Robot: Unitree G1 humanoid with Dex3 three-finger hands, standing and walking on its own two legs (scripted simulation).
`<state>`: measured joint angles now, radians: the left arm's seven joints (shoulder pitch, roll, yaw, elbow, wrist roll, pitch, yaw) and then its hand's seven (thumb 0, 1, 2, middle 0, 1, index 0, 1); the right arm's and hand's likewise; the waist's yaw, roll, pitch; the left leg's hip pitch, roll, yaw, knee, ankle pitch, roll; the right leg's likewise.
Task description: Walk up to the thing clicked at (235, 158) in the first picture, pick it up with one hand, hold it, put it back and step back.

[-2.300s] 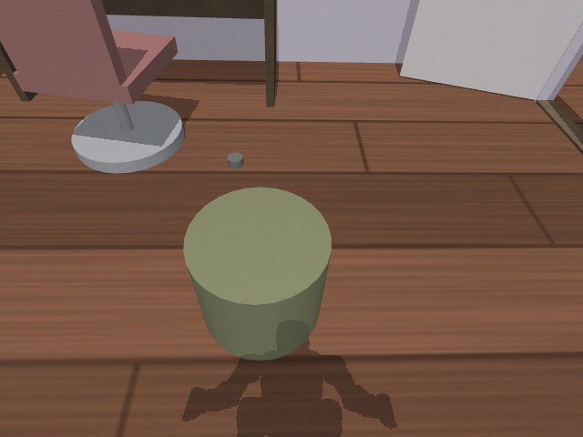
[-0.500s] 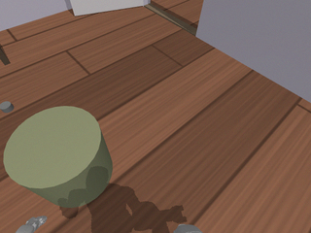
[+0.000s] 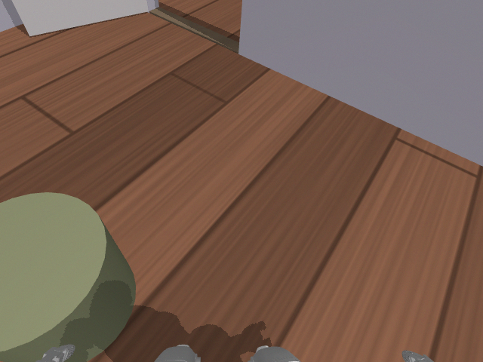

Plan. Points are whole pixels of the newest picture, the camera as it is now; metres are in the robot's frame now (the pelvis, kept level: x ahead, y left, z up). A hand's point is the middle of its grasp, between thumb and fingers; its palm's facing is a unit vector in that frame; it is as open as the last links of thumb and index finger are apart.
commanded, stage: walk up
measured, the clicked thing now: out of the picture +0.72 +1.35 -0.72
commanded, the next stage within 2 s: stand in 1.90 s
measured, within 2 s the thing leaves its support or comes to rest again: neither
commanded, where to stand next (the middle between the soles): +0.05 -0.01 m, yaw -12 degrees
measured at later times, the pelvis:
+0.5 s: pelvis +0.00 -0.01 +0.00, yaw -9 degrees
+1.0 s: pelvis -0.01 +0.00 +0.02, yaw -14 degrees
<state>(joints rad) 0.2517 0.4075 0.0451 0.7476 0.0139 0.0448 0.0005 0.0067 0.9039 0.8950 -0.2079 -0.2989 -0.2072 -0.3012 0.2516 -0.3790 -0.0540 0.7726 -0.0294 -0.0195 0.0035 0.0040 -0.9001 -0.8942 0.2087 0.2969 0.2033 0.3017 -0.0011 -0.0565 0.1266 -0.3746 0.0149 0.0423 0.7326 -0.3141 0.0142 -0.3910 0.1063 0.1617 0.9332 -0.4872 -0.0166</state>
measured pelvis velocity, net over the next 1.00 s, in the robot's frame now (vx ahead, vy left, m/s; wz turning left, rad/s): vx -0.01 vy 0.00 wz -0.24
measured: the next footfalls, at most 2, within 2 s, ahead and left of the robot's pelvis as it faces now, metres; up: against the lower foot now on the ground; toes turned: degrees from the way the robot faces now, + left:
right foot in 0.26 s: +0.04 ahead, -0.15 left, +0.00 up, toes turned -4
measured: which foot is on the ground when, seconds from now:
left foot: down 0.00-1.00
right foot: up 0.00-0.24, down 0.26-1.00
